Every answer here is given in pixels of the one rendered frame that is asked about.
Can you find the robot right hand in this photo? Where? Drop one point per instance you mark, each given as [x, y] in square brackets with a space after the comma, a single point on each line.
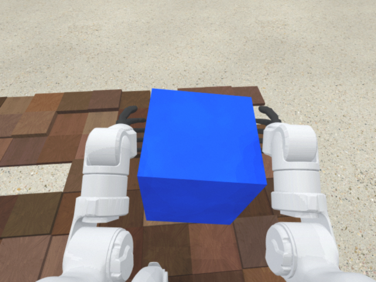
[271, 114]

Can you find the robot left upper arm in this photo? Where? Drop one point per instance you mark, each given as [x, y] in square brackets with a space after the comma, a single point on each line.
[97, 254]

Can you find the left robot shin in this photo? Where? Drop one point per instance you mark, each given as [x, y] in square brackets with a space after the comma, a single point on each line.
[154, 264]

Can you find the robot left hand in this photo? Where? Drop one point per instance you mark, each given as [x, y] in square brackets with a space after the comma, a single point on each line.
[123, 119]

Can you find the carton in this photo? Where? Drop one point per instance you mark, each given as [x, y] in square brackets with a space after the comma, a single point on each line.
[201, 159]

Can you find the left robot thigh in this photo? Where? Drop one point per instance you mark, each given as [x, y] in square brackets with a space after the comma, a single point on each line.
[151, 274]

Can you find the robot left forearm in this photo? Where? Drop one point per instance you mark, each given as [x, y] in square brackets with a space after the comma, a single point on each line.
[104, 185]

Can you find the robot right upper arm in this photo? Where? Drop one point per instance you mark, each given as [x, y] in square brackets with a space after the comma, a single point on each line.
[305, 252]

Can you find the robot right forearm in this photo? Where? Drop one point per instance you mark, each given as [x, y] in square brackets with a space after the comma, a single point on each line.
[295, 166]

